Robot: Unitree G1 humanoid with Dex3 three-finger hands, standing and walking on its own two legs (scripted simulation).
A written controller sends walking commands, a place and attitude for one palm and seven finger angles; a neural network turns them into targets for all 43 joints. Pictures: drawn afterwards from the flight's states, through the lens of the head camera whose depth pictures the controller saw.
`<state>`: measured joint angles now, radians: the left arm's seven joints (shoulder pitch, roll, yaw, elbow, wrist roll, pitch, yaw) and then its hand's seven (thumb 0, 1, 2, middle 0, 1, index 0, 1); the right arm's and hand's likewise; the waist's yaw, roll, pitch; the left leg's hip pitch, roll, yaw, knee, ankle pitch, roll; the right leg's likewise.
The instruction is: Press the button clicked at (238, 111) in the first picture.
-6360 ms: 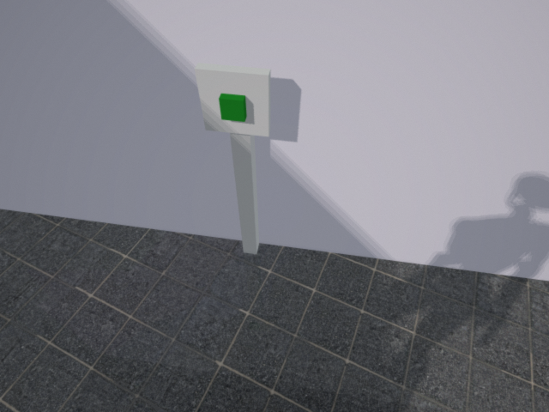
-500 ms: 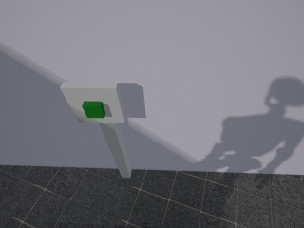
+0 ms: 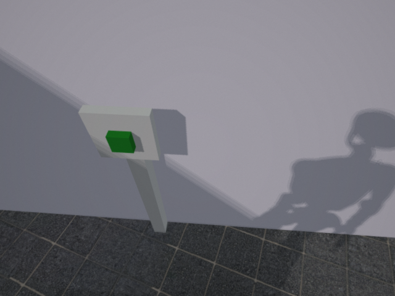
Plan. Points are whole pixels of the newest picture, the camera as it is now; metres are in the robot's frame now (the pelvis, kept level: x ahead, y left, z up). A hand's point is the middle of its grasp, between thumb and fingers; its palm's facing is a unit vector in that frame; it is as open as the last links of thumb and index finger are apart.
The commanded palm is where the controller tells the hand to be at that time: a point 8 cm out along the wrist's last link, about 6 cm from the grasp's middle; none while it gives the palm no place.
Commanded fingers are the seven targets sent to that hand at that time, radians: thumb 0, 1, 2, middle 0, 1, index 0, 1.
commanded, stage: look again from close up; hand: left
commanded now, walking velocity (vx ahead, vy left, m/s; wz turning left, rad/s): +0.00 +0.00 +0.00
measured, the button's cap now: (121, 141) +0.49 +0.24 -0.01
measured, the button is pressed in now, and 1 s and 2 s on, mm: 0 0 0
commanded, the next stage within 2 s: raise the hand and make a fist in 0.38 s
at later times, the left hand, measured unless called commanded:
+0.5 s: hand out of the picture -0.03 +0.16 -0.18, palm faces +0.04 -0.98 -0.17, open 7.3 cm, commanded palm +0.09 +0.21 -0.07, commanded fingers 0.00 0.90 0.90 -0.25 -0.36 -0.25 -0.36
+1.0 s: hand out of the picture +0.12 +0.17 -0.07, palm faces +0.06 -1.00 +0.00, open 4.7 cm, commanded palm +0.11 +0.23 -0.05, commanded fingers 0.00 0.90 0.90 -0.94 -1.11 -0.94 -1.11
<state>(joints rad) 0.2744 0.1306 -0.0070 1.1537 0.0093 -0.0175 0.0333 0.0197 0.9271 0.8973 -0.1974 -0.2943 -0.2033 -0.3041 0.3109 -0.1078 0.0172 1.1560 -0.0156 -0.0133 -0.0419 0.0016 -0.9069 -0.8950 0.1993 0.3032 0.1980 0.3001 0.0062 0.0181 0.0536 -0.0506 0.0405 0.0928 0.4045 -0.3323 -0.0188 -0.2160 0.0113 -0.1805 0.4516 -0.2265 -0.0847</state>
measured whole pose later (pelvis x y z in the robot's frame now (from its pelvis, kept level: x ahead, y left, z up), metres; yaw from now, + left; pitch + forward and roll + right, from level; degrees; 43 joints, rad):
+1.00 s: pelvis -0.06 +0.02 -0.09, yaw +1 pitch +13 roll +1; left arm 0.53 0.14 -0.01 0.00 -0.12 -0.49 -0.11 0.02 0.90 0.90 -0.68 -0.82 -0.69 -0.83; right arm 0.11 -0.25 -0.05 0.37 0.01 -0.18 0.00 0.01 -0.91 -0.90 0.20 0.30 0.20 0.30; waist 0.04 -0.07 -0.13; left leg -0.78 0.02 0.08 1.15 -0.60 0.03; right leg -0.92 -0.08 -0.15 1.10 -0.42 -0.07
